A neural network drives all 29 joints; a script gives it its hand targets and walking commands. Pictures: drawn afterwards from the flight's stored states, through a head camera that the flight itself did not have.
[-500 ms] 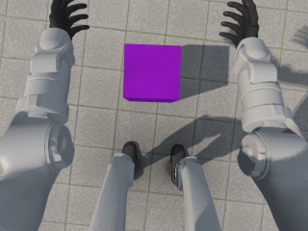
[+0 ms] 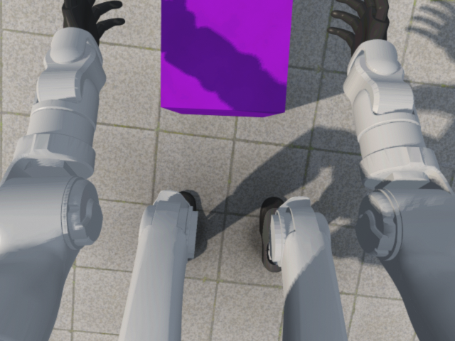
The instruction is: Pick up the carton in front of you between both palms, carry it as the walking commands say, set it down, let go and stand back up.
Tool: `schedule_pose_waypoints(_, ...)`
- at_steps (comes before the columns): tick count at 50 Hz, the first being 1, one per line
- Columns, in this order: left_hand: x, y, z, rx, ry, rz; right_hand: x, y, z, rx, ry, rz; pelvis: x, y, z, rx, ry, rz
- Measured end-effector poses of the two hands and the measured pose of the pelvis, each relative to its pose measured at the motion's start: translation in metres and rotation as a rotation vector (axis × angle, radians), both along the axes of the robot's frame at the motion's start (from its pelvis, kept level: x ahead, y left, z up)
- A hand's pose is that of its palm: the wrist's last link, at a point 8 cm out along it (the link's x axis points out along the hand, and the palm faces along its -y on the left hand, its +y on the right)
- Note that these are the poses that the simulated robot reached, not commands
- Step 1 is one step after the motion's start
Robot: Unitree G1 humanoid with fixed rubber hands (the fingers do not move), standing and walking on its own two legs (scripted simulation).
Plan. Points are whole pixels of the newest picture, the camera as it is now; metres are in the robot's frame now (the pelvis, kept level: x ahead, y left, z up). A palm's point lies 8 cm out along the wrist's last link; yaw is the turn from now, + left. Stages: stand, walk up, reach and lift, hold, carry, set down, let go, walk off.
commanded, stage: reach and lift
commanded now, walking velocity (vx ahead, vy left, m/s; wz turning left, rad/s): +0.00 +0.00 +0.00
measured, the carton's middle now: (224, 64) +0.54 +0.03 -0.36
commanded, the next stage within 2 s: none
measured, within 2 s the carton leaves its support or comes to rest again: leaves its support in 1.24 s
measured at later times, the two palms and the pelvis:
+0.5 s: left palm (130, 51) +0.53 +0.21 -0.29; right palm (325, 63) +0.54 -0.16 -0.29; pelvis -0.02 +0.01 -0.11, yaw -1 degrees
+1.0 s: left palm (142, 51) +0.53 +0.18 -0.28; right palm (309, 60) +0.54 -0.12 -0.28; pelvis -0.03 +0.00 -0.11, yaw +0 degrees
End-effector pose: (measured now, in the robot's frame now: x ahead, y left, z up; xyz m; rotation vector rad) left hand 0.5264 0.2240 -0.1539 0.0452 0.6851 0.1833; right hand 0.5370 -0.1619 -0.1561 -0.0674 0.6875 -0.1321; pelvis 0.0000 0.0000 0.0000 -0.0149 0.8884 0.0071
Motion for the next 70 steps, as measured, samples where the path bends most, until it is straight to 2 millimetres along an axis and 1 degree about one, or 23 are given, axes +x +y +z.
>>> schedule_pose_waypoints(5,0.0,-0.003,-0.043,-0.005,0.003,-0.002,-0.001,0.002,-0.041,0.004,0.006,0.005,-0.015,-0.001,-0.041,-0.005,-0.07,-0.002)
schedule_pose_waypoints(11,0.003,-0.008,-0.082,-0.013,0.023,-0.005,0.0,0.005,-0.08,0.01,0.024,0.005,-0.026,0.001,-0.075,-0.005,-0.145,-0.004)
schedule_pose_waypoints(14,0.003,-0.009,-0.102,-0.016,0.039,-0.009,0.0,0.006,-0.099,0.011,0.04,0.009,-0.028,0.002,-0.088,-0.006,-0.172,-0.004)
schedule_pose_waypoints(18,0.002,-0.011,-0.125,-0.009,0.061,-0.018,-0.001,0.007,-0.121,0.023,0.052,0.012,-0.027,0.005,-0.099,-0.003,-0.215,-0.012)
schedule_pose_waypoints(21,0.004,-0.014,-0.134,-0.012,0.061,-0.025,-0.001,0.006,-0.132,0.019,0.053,0.014,-0.023,0.005,-0.105,-0.001,-0.235,-0.009)
schedule_pose_waypoints(24,0.006,-0.016,-0.138,-0.013,0.05,-0.03,-0.001,0.005,-0.138,0.016,0.046,0.017,-0.02,0.005,-0.11,-0.001,-0.24,-0.009)
schedule_pose_waypoints(30,0.007,-0.021,-0.134,-0.014,0.025,-0.031,0.0,0.008,-0.133,0.02,0.018,0.026,-0.017,0.004,-0.115,0.001,-0.238,-0.011)
schedule_pose_waypoints(39,0.001,-0.025,-0.129,-0.021,0.038,-0.038,-0.004,0.015,-0.127,0.033,0.03,0.034,-0.024,0.001,-0.112,0.004,-0.239,-0.012)
schedule_pose_waypoints(42,0.002,-0.035,-0.129,-0.034,0.038,-0.059,-0.003,0.023,-0.127,0.044,0.03,0.051,-0.026,0.001,-0.11,0.004,-0.245,-0.012)
schedule_pose_waypoints(45,0.004,-0.043,-0.129,-0.039,0.036,-0.06,-0.003,0.039,-0.127,0.058,0.031,0.071,-0.028,0.001,-0.109,0.005,-0.254,-0.013)
schedule_pose_waypoints(51,0.007,-0.045,-0.127,-0.036,0.051,-0.069,-0.001,0.039,-0.126,0.052,0.041,0.047,-0.028,0.001,-0.11,0.003,-0.273,-0.012)
schedule_pose_waypoints(57,0.006,-0.043,-0.129,-0.065,0.051,-0.077,-0.002,0.037,-0.129,0.084,0.04,0.042,-0.022,0.002,-0.117,0.002,-0.272,-0.013)
schedule_pose_waypoints(60,0.004,-0.045,-0.129,-0.071,0.052,-0.074,-0.001,0.037,-0.127,0.079,0.044,0.034,-0.019,0.002,-0.119,0.002,-0.263,-0.014)
schedule_pose_waypoints(63,0.001,-0.049,-0.122,-0.059,0.047,-0.062,-0.001,0.037,-0.117,0.061,0.037,0.007,-0.016,0.002,-0.118,0.003,-0.245,-0.013)
schedule_pose_waypoints(65,-0.002,-0.05,-0.111,-0.051,0.034,-0.036,-0.004,0.038,-0.105,0.064,0.021,0.0,-0.015,0.002,-0.115,0.003,-0.229,-0.011)
schedule_pose_waypoints(67,-0.005,-0.05,-0.093,-0.057,0.014,-0.031,-0.007,0.038,-0.088,0.064,0.002,0.0,-0.015,0.001,-0.11,0.003,-0.215,-0.008)
schedule_pose_waypoints(70,-0.012,-0.048,-0.057,-0.068,-0.013,-0.016,-0.014,0.039,-0.053,0.074,-0.025,-0.002,-0.017,0.0,-0.099,0.002,-0.192,-0.003)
